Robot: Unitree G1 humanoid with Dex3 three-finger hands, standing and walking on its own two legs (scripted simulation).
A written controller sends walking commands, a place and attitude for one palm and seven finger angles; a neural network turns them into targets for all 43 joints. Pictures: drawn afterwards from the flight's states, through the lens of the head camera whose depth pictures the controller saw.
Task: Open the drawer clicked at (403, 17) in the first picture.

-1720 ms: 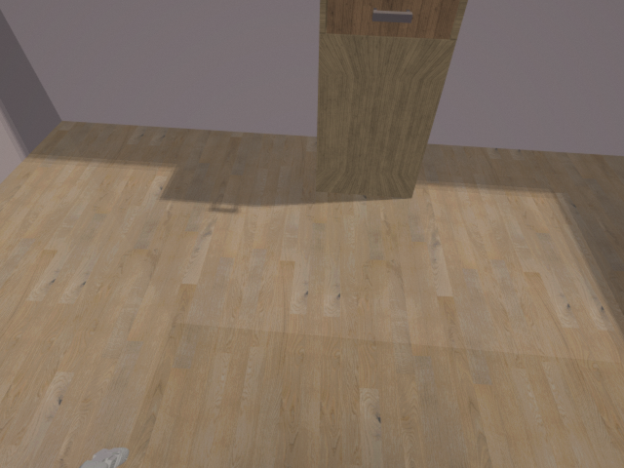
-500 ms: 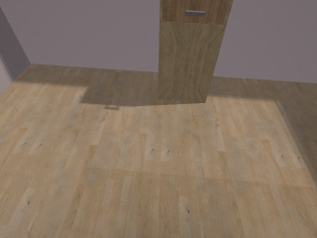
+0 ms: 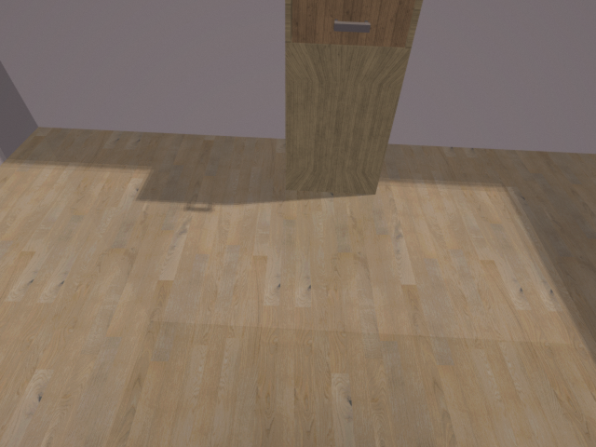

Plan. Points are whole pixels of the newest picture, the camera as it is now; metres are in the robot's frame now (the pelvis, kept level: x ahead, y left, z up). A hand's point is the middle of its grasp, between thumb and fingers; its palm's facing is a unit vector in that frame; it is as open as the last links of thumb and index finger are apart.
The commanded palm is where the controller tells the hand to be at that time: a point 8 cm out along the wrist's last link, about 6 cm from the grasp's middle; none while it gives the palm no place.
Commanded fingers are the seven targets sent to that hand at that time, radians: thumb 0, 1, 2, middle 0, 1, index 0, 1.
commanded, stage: walk to a spot facing it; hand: left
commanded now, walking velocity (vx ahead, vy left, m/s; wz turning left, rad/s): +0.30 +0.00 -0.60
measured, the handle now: (351, 24) +1.41 -0.07 +0.04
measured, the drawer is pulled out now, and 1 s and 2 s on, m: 0.00 0.00 0.00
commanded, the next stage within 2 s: turn to face it in 1.66 s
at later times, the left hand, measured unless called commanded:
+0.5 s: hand out of the picture +0.11 +0.20 -0.18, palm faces -0.14 -0.98 -0.16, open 7.4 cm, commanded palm none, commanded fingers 0.00 0.90 0.90 -0.20 -0.30 -0.20 -0.30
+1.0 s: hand (302, 244) +0.56 +0.04 -0.15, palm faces -0.62 -0.76 -0.19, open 7.4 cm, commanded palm none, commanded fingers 0.00 0.90 0.90 -0.20 -0.30 -0.20 -0.30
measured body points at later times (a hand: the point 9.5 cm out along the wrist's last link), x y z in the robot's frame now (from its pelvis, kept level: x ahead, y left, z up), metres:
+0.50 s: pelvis +0.15 +0.02 -0.01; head +0.19 +0.03 +0.44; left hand +0.12 +0.25 -0.17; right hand +0.24 -0.24 -0.13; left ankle +0.27 +0.12 -0.73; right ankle +0.01 -0.11 -0.74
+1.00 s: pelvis +0.32 -0.02 +0.00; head +0.36 -0.05 +0.44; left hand +0.59 +0.08 -0.14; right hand +0.10 -0.17 -0.14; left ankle +0.28 +0.12 -0.74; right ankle +0.35 -0.20 -0.71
